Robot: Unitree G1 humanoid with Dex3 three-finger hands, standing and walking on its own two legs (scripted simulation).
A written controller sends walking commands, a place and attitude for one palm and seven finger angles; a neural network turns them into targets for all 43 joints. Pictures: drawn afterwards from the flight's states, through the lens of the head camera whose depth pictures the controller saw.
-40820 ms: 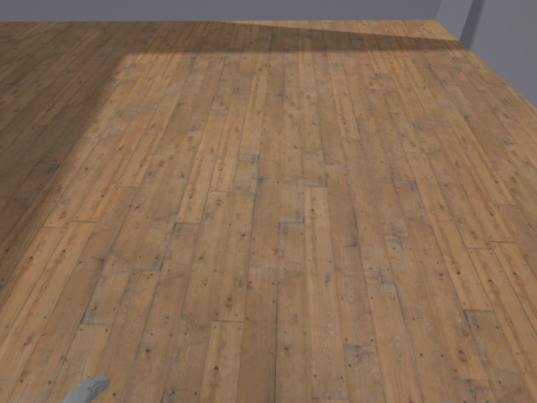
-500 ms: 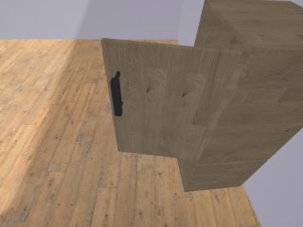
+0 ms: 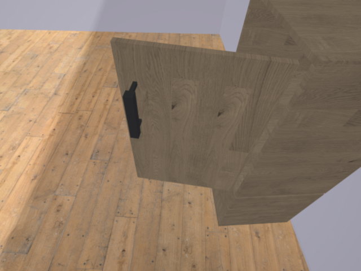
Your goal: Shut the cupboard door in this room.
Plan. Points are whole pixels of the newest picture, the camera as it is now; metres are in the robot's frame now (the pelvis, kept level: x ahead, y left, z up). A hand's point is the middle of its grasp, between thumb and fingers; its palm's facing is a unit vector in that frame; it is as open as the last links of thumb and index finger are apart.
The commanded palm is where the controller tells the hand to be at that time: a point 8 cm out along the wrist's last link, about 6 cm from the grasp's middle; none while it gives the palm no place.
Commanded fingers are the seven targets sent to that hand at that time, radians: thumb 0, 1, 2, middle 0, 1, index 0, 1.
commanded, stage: come to a stop and stand still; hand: left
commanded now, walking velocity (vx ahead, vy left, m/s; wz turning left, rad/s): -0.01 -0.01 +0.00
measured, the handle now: (134, 110) +0.47 +0.16 +0.07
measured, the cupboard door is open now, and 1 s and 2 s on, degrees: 78 78 78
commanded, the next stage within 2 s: none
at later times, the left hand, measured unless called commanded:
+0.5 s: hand out of the picture -0.01 +0.25 -0.16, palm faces +0.02 -0.95 -0.30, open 7.4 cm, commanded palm none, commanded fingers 0.00 0.90 0.90 -0.20 -0.30 -0.20 -0.30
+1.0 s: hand out of the picture -0.13 +0.24 -0.18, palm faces +0.03 -0.98 -0.22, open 7.4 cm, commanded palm none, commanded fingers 0.00 0.90 0.90 -0.20 -0.30 -0.20 -0.30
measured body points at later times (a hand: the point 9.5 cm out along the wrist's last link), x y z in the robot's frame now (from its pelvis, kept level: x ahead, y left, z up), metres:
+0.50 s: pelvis -0.09 +0.03 -0.01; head -0.10 +0.03 +0.44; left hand -0.01 +0.30 -0.13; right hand -0.04 -0.22 -0.15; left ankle -0.03 +0.10 -0.74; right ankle -0.04 -0.10 -0.73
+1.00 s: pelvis -0.13 +0.04 +0.00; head -0.14 +0.06 +0.45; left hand -0.14 +0.29 -0.16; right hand -0.08 -0.22 -0.14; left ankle -0.04 +0.10 -0.73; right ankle -0.04 -0.10 -0.73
